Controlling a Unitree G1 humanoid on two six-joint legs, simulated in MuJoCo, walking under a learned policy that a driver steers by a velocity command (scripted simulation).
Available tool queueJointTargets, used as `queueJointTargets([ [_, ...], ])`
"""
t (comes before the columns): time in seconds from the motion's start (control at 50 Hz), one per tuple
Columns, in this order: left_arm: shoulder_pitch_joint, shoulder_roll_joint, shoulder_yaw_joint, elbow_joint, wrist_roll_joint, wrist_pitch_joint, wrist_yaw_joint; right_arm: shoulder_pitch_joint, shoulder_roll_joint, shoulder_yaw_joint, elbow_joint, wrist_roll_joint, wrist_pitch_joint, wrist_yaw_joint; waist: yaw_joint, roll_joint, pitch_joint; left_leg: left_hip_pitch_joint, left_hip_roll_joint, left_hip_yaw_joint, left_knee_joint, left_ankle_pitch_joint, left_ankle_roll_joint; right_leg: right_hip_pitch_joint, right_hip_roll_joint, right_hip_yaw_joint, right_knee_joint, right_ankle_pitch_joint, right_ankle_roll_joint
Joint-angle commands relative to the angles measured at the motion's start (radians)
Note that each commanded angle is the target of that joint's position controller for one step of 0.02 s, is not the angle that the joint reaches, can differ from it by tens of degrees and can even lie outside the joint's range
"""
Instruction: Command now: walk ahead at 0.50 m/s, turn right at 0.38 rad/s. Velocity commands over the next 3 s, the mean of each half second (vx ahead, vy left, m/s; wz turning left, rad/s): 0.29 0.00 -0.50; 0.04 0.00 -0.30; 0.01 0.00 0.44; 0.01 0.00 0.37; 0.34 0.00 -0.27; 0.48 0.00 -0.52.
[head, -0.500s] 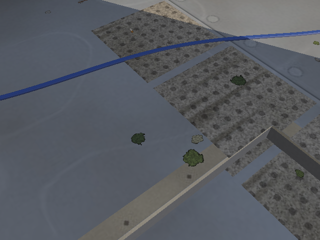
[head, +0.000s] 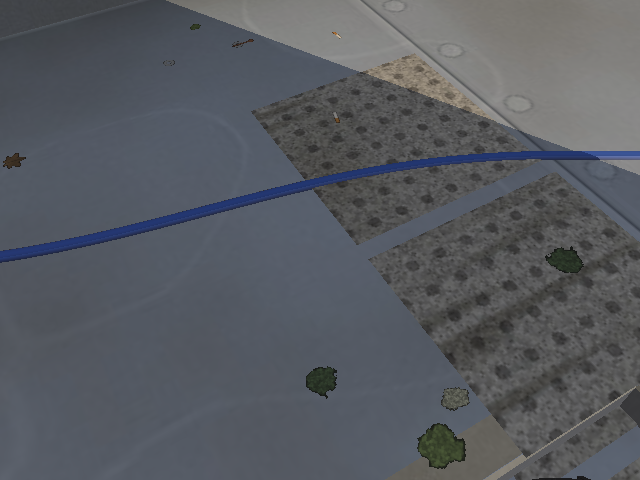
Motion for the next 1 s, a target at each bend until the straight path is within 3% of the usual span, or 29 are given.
queueJointTargets([
  [0.02,-0.102,0.190,0.048,-0.066,-0.012,-0.006,0.006,0.204,-0.128,-0.045,0.002,0.000,-0.031,-0.026,-0.188,-0.043,-0.076,0.329,-0.055,0.017,-0.261,0.088,0.036,-0.075,-0.156,0.123,0.265,0.856,-0.097],
  [0.04,-0.120,0.160,0.043,-0.092,-0.033,-0.014,0.003,0.356,-0.196,-0.067,0.028,-0.021,-0.041,-0.044,-0.242,0.000,-0.174,0.604,0.104,-0.140,-0.316,0.059,0.079,-0.272,-0.109,0.106,0.507,0.641,-0.058],
  [0.06,-0.103,0.021,0.012,-0.123,-0.012,-0.022,0.005,0.404,-0.263,-0.075,0.029,-0.032,-0.038,-0.054,-0.199,0.182,-0.190,0.741,0.395,-0.397,-0.327,0.285,0.095,-0.504,-0.015,0.037,0.741,-0.182,-0.038],
  [0.08,-0.041,0.084,0.031,-0.142,-0.013,-0.003,0.014,0.408,-0.298,-0.095,0.039,-0.006,-0.018,-0.052,-0.171,0.206,-0.199,0.698,0.472,-0.638,-0.375,0.210,0.201,-0.651,0.015,0.006,0.885,-0.217,-0.030],
  [0.1,-0.076,0.107,0.036,-0.120,0.010,0.017,0.016,0.339,-0.197,-0.076,0.029,-0.003,-0.017,-0.044,-0.143,0.063,-0.062,0.604,0.430,-0.550,-0.397,0.047,0.212,-0.720,-0.053,0.019,0.980,-0.170,-0.026],
  [0.12,-0.121,0.098,0.040,-0.126,0.015,0.025,0.007,0.269,-0.125,-0.058,0.013,0.003,-0.022,-0.037,-0.130,0.040,0.030,0.494,0.370,-0.412,-0.418,0.110,0.195,-0.724,-0.069,0.006,1.011,-0.112,-0.015],
  [0.16,-0.139,0.087,0.049,-0.136,0.016,0.050,-0.010,0.225,-0.084,-0.045,0.019,0.006,-0.035,-0.039,-0.076,0.076,0.069,0.372,0.296,-0.202,-0.423,0.422,0.148,-0.671,-0.082,-0.017,1.028,-0.059,0.019],
  [0.22,-0.212,0.055,0.046,-0.186,0.019,0.073,-0.022,0.279,-0.088,-0.052,0.060,0.018,-0.051,-0.040,-0.067,0.116,0.034,0.372,0.252,-0.027,-0.401,0.745,0.124,-0.690,-0.051,-0.061,1.034,-0.006,0.045],
  [0.28,-0.308,0.045,0.036,-0.246,0.020,0.082,-0.036,0.253,-0.093,-0.054,0.062,0.013,-0.042,-0.049,-0.060,0.132,0.039,0.358,0.216,0.073,-0.411,0.745,0.110,-0.674,-0.053,-0.095,0.789,0.081,0.061],
  [0.34,-0.307,0.027,0.020,-0.257,0.017,0.094,-0.044,0.221,-0.121,-0.065,0.039,0.018,-0.036,-0.061,-0.059,0.152,-0.022,0.351,0.214,0.141,-0.360,0.768,0.097,-0.481,-0.054,-0.143,0.531,0.207,0.045],
  [0.4,-0.271,0.068,0.032,-0.273,0.027,0.096,-0.033,0.229,-0.177,-0.085,0.019,0.035,-0.030,-0.061,-0.053,0.114,-0.105,0.414,0.251,0.156,-0.164,1.037,0.077,-0.329,-0.006,-0.190,0.405,0.158,-0.013],
  [0.42,-0.231,0.081,0.040,-0.274,0.024,0.086,-0.027,0.230,-0.188,-0.092,0.010,0.041,-0.009,-0.054,-0.037,0.114,-0.140,0.427,0.261,0.146,-0.044,1.024,0.079,-0.275,0.017,-0.199,0.326,0.108,-0.030],
  [0.44,-0.173,0.097,0.051,-0.256,0.029,0.071,-0.020,0.234,-0.189,-0.093,-0.001,0.058,0.006,-0.043,-0.009,0.041,-0.180,0.385,0.224,0.172,0.140,0.915,0.052,-0.138,0.052,-0.223,0.189,0.249,-0.046],
  [0.46,-0.156,0.141,0.071,-0.261,0.041,0.060,-0.006,0.265,-0.178,-0.085,-0.004,0.079,0.012,-0.041,0.018,-0.011,-0.224,0.199,0.191,0.175,0.412,0.558,0.014,0.052,-0.013,-0.109,0.089,0.369,-0.079],
  [0.48,-0.167,0.239,0.089,-0.266,0.023,0.052,0.002,0.259,-0.051,-0.062,-0.032,0.051,0.013,-0.035,-0.026,-0.183,-0.174,-0.083,0.051,0.183,0.799,-0.331,-0.027,0.141,-0.249,0.166,0.132,1.045,-0.156],
  [0.5,-0.071,0.322,0.102,-0.294,0.008,0.052,-0.007,0.341,-0.048,-0.064,-0.058,0.032,0.014,-0.040,-0.027,-0.146,-0.320,-0.174,-0.004,-0.002,1.073,-0.349,-0.065,0.221,-0.470,0.447,0.179,1.616,-0.344],
  [0.52,-0.120,0.311,0.115,-0.299,-0.010,0.063,0.004,0.304,-0.076,-0.062,-0.071,0.039,0.023,-0.056,-0.002,-0.125,-0.378,-0.234,0.004,-0.049,1.143,-0.237,-0.077,0.178,-0.520,0.461,0.070,1.196,-0.456],
  [0.54,-0.186,0.250,0.100,-0.304,-0.017,0.075,0.016,0.214,-0.098,-0.064,-0.093,0.020,0.027,-0.065,-0.024,-0.066,-0.232,-0.308,0.033,-0.040,1.194,-0.221,-0.068,0.042,-0.446,0.422,0.019,0.794,-0.414],
  [0.56,-0.213,0.191,0.079,-0.287,-0.014,0.077,0.024,0.134,-0.091,-0.067,-0.114,-0.003,0.028,-0.068,-0.044,-0.034,-0.112,-0.375,0.034,-0.034,1.228,-0.243,-0.049,-0.069,-0.347,0.380,0.007,0.584,-0.348],
  [0.58,-0.220,0.155,0.063,-0.273,-0.010,0.074,0.027,0.120,-0.061,-0.060,-0.128,-0.012,0.040,-0.067,-0.075,-0.038,-0.066,-0.416,0.026,-0.033,1.292,-0.232,-0.033,-0.140,-0.291,0.337,0.041,0.607,-0.312],
  [0.6,-0.213,0.139,0.052,-0.262,-0.005,0.067,0.028,0.125,-0.045,-0.053,-0.137,-0.006,0.057,-0.065,-0.096,-0.036,-0.054,-0.438,0.019,-0.037,1.309,-0.212,-0.016,-0.196,-0.256,0.284,0.056,0.586,-0.275],
  [0.64,-0.189,0.151,0.046,-0.238,0.009,0.048,0.026,0.107,0.005,-0.033,-0.173,-0.006,0.072,-0.066,-0.115,-0.022,-0.075,-0.502,-0.012,-0.031,1.368,-0.177,0.008,-0.241,-0.218,0.270,0.075,0.510,-0.237],
  [0.66,-0.185,0.159,0.046,-0.233,0.016,0.046,0.032,0.097,0.036,-0.019,-0.193,-0.017,0.078,-0.068,-0.123,-0.029,-0.094,-0.524,-0.017,-0.039,1.360,-0.178,0.006,-0.246,-0.212,0.272,0.091,0.515,-0.233],
  [0.68,-0.232,0.120,0.021,-0.290,0.001,0.068,0.039,0.087,0.011,-0.020,-0.218,0.037,0.050,-0.074,-0.110,-0.008,-0.106,-0.544,-0.030,-0.062,1.417,-0.197,-0.047,-0.264,-0.229,0.352,0.042,0.412,-0.233],
  [0.72,-0.273,0.172,0.020,-0.315,-0.001,0.099,0.062,0.084,0.004,-0.015,-0.255,0.030,0.041,-0.092,-0.137,-0.043,-0.128,-0.573,-0.012,-0.074,1.335,-0.190,-0.095,-0.237,-0.221,0.337,0.043,0.394,-0.217],
  [0.76,-0.237,0.173,0.014,-0.317,-0.002,0.118,0.081,0.034,-0.003,-0.011,-0.294,0.030,0.044,-0.111,-0.115,-0.071,-0.135,-0.566,-0.018,-0.050,1.294,-0.197,-0.127,-0.212,-0.222,0.323,0.034,0.440,-0.218],
  [0.86,-0.176,0.092,-0.018,-0.284,-0.012,0.115,0.095,0.024,0.037,0.008,-0.306,0.051,0.056,-0.102,-0.072,-0.100,-0.131,-0.537,0.020,-0.100,1.210,-0.242,-0.130,-0.126,-0.246,0.271,0.027,0.345,-0.215],
  [0.92,-0.189,0.122,0.001,-0.290,-0.016,0.120,0.101,-0.046,0.040,0.011,-0.338,0.051,0.046,-0.082,-0.050,-0.131,-0.089,-0.502,0.048,-0.098,0.974,-0.285,-0.104,-0.090,-0.280,0.270,-0.015,0.274,-0.230],
  [1.0,-0.200,0.182,0.041,-0.297,-0.027,0.134,0.084,-0.005,0.015,0.001,-0.311,0.060,0.034,-0.049,-0.044,-0.189,-0.122,-0.190,0.046,0.060,0.602,-0.450,-0.053,-0.137,-0.304,0.179,-0.046,0.584,-0.227],
])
